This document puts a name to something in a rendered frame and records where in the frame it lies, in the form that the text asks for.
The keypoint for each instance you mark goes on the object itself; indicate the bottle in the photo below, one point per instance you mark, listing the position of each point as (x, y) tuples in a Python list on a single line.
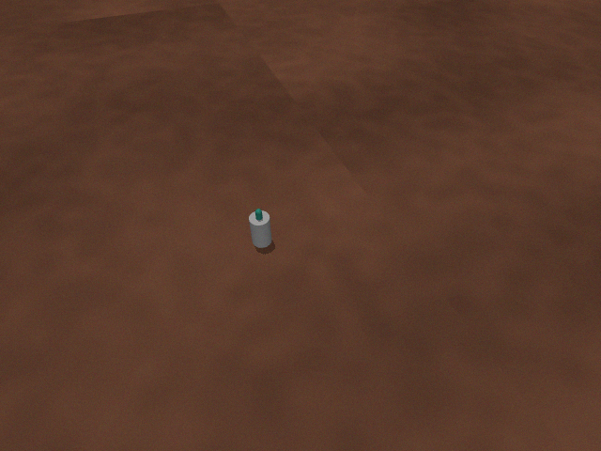
[(260, 228)]

